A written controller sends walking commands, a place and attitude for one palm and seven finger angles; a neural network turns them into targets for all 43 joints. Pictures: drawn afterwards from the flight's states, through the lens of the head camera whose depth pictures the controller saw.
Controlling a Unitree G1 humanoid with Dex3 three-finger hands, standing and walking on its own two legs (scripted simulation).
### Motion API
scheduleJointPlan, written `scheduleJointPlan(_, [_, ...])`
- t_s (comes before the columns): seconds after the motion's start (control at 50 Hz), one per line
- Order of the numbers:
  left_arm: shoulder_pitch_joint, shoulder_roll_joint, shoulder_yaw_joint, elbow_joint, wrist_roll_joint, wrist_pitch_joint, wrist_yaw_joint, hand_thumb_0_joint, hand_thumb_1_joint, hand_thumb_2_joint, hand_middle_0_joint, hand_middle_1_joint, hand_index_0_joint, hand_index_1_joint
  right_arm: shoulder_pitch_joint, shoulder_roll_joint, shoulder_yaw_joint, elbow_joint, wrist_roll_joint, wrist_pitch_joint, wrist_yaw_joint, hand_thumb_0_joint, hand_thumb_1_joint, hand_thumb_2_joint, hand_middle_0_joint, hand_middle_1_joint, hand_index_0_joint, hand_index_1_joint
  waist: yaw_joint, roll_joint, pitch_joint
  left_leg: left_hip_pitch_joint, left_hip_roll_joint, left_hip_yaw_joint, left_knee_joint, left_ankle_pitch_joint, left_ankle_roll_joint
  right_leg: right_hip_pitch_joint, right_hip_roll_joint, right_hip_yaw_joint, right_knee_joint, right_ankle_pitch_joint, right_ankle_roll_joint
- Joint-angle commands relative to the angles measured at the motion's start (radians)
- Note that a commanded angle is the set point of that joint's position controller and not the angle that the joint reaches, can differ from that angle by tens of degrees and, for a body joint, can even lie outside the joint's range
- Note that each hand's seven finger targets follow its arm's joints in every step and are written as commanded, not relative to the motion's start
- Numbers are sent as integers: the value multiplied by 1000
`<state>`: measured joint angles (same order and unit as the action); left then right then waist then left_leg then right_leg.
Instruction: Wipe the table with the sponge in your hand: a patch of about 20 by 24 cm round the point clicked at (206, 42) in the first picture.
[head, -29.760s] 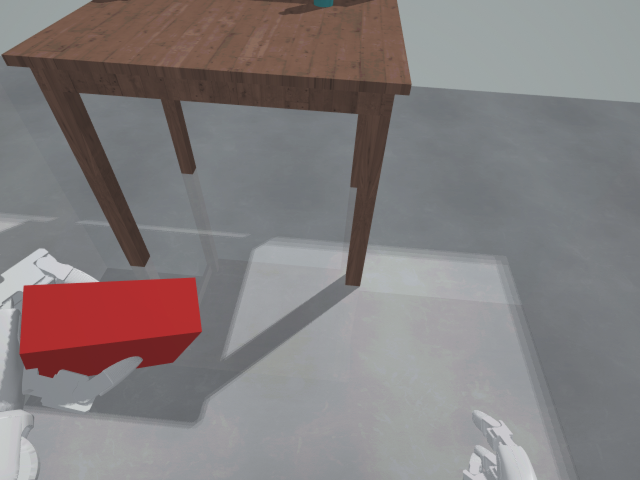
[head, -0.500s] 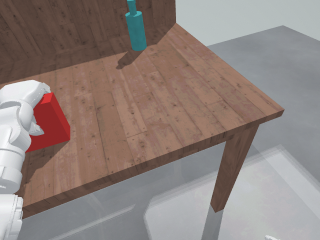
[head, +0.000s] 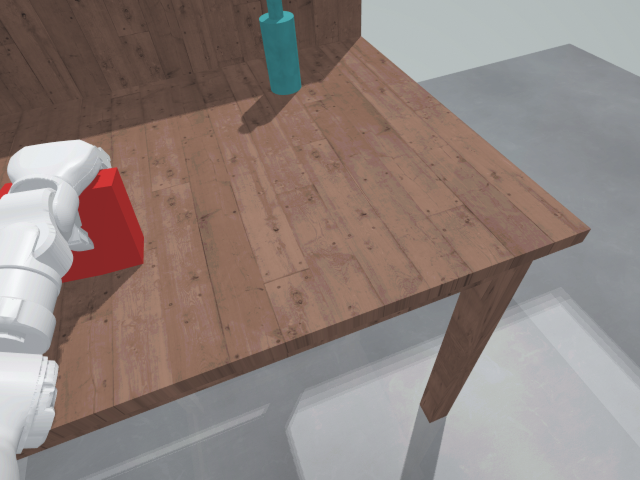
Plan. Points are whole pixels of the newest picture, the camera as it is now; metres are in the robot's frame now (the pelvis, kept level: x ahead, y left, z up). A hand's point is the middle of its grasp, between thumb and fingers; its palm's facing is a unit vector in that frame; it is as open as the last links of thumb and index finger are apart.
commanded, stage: slide across to the middle lane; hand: left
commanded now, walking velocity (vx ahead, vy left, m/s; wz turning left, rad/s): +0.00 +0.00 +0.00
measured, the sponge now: (85, 240) +0.38 +0.35 +0.11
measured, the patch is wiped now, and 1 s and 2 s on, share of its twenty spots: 0.50 0.55 0.65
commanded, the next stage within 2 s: wipe back along the middle lane in 0.66 s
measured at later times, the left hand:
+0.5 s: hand (123, 181) +0.43 +0.29 +0.17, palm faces +0.00 +0.00 -1.00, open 9.8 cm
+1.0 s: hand (141, 186) +0.42 +0.26 +0.16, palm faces +0.05 -0.02 -1.00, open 9.8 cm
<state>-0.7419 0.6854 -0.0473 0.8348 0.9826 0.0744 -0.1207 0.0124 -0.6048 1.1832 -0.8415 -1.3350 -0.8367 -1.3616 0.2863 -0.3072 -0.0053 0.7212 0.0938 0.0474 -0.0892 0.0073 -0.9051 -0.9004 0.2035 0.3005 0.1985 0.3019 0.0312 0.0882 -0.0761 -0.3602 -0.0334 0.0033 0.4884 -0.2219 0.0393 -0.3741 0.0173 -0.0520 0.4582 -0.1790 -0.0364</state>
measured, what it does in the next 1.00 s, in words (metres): stands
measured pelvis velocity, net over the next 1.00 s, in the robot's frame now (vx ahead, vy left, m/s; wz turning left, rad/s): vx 0.05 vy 0.01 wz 0.01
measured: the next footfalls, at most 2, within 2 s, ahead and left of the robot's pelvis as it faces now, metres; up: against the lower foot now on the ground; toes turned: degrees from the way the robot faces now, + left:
none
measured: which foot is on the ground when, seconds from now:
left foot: down 0.00-1.00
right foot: down 0.00-1.00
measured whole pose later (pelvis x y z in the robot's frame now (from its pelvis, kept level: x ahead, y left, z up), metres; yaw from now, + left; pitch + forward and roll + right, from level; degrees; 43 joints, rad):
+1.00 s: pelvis +0.05 +0.01 +0.01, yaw +0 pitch +3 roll +0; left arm -0.57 0.47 -0.21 0.34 0.95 0.49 -0.12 0.01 -0.48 1.11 -0.73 -1.42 -0.74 -1.43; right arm 0.10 -0.28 0.05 0.67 0.09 0.07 -0.03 0.01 -0.91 -0.90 0.20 0.30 0.20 0.30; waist 0.07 0.10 -0.07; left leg -0.20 -0.05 0.00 0.41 -0.26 0.05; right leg -0.22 0.01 -0.05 0.40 -0.23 -0.02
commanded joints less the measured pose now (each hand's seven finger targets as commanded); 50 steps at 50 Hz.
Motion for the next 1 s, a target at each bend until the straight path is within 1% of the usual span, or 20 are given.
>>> scheduleJointPlan(0.0, [-265,75,-13,-187,-24,-2,64,0,100,1300,-1200,-1600,-1200,-1600,-84,-119,-43,-129,-2,-43,-3,0,-900,-900,200,300,200,300,-31,-114,-150,109,19,-62,-95,14,9,76,-11,62,-109,-20,-29])
scheduleJointPlan(0.06, [-292,60,-12,-220,-69,21,80,0,100,1300,-1200,-1600,-1200,-1600,-102,-116,-41,-118,5,-55,-8,0,-900,-900,200,300,200,300,-34,-150,-143,127,18,-70,-116,10,12,94,-11,56,-122,-19,-23])
scheduleJointPlan(0.08, [-329,13,-60,-253,-88,30,77,0,100,1300,-1200,-1600,-1200,-1600,-122,-112,-37,-121,10,-61,-9,0,-900,-900,200,300,200,300,-43,-131,-136,135,15,-64,-116,-1,13,92,-17,65,-127,-24,-21])
scheduleJointPlan(0.12, [-355,59,-21,-269,-101,48,79,0,100,1300,-1200,-1600,-1200,-1600,-139,-112,-32,-117,10,-73,-14,0,-900,-900,200,300,200,300,-35,-120,-144,140,15,-70,-125,16,10,111,-20,67,-132,-7,-26])
scheduleJointPlan(0.16, [-373,46,-48,-251,-89,77,75,0,100,1300,-1200,-1600,-1200,-1600,-138,-111,-29,-104,11,-75,-14,0,-900,-900,200,300,200,300,-45,-126,-142,155,10,-64,-126,24,10,115,-17,56,-132,-4,-22])
scheduleJointPlan(0.2, [-411,28,-80,-268,-69,100,62,0,100,1300,-1200,-1600,-1200,-1600,-146,-109,-22,-102,12,-80,-10,0,-900,-900,200,300,200,300,-50,-85,-135,174,9,-68,-133,35,3,104,-14,47,-128,6,-28])
scheduleJointPlan(0.26, [-437,26,-94,-313,-45,124,47,0,100,1300,-1200,-1600,-1200,-1600,-154,-105,-17,-115,6,-90,-7,0,-900,-900,200,300,200,300,-45,-46,-185,213,9,-71,-121,116,-2,132,-12,42,-118,57,-40])
scheduleJointPlan(0.36, [-377,24,-67,-394,-63,158,34,0,100,1300,-1200,-1600,-1200,-1600,-194,-98,-9,-151,-1,-89,6,0,-900,-900,200,300,200,300,-15,-84,-248,244,12,-68,-104,238,-4,198,-14,32,-108,145,-42])
scheduleJointPlan(0.42, [-388,16,-66,-476,-57,193,33,0,100,1300,-1200,-1600,-1200,-1600,-235,-92,1,-176,-6,-84,18,0,-900,-900,200,300,200,300,1,-36,-256,253,14,-69,-104,329,-19,216,-13,23,-96,203,-52])
scheduleJointPlan(0.46, [-344,43,-34,-458,-26,226,50,0,100,1300,-1200,-1600,-1200,-1600,-233,-94,1,-170,-11,-71,28,0,-900,-900,200,300,200,300,16,-54,-264,247,14,-62,-100,382,-27,236,-9,13,-83,235,-53])
scheduleJointPlan(0.5, [-295,-18,-66,-493,-31,261,52,0,100,1300,-1200,-1600,-1200,-1600,-253,-87,1,-184,-14,-63,38,0,-900,-900,200,300,200,300,23,-65,-280,259,16,-54,-91,435,-30,250,-10,11,-75,281,-51])
scheduleJointPlan(0.56, [-287,-8,-49,-484,-39,310,57,0,100,1300,-1200,-1600,-1200,-1600,-273,-90,7,-181,-14,-53,42,0,-900,-900,200,300,200,300,24,-100,-267,240,16,-44,-96,419,-25,264,-12,8,-75,295,-46])
scheduleJointPlan(0.64, [-302,-68,-100,-537,-52,350,44,0,100,1300,-1200,-1600,-1200,-1600,-293,-85,8,-190,-13,-56,40,0,-900,-900,200,300,200,300,18,-94,-313,271,10,-40,-81,446,-20,279,-12,10,-66,330,-44])
scheduleJointPlan(0.66, [-276,-47,-80,-525,-44,361,42,0,100,1300,-1200,-1600,-1200,-1600,-288,-86,7,-181,-14,-52,41,0,-900,-900,200,300,200,300,18,-101,-311,272,14,-37,-80,459,-21,280,-11,9,-64,346,-43])
scheduleJointPlan(0.68, [-294,-104,-135,-556,-48,365,31,0,100,1300,-1200,-1600,-1200,-1600,-296,-83,9,-189,-13,-51,44,0,-900,-900,200,300,200,300,10,-91,-317,281,11,-39,-73,482,-24,278,-13,7,-60,365,-42])
scheduleJointPlan(0.7, [-282,-95,-121,-571,-52,371,28,0,100,1300,-1200,-1600,-1200,-1600,-296,-82,7,-190,-14,-50,45,0,-900,-900,200,300,200,300,14,-94,-330,289,13,-38,-65,485,-20,281,-13,11,-56,375,-41])
scheduleJointPlan(0.76, [-247,-67,-94,-550,-51,387,16,0,100,1300,-1200,-1600,-1200,-1600,-297,-84,10,-183,-15,-47,43,0,-900,-900,200,300,200,300,15,-126,-306,272,14,-33,-68,472,-15,293,-14,9,-54,389,-38])
scheduleJointPlan(0.78, [-217,-106,-126,-551,-55,394,5,0,100,1300,-1200,-1600,-1200,-1600,-307,-82,15,-191,-12,-42,46,0,-900,-900,200,300,200,300,15,-118,-274,259,12,-35,-78,451,-16,283,-14,5,-61,368,-38])
scheduleJointPlan(0.82, [-178,-78,-86,-577,-64,394,-3,0,100,1300,-1200,-1600,-1200,-1600,-326,-81,16,-204,-12,-42,46,0,-900,-900,200,300,200,300,28,-128,-272,254,16,-35,-81,444,-11,298,-14,13,-62,375,-41])
scheduleJointPlan(0.98, [-50,-127,-117,-633,-61,417,-12,0,100,1300,-1200,-1600,-1200,-1600,-351,-78,20,-222,-9,-19,56,0,-900,-900,200,300,200,300,39,-107,-215,236,18,-31,-97,383,-10,281,-12,5,-64,302,-38])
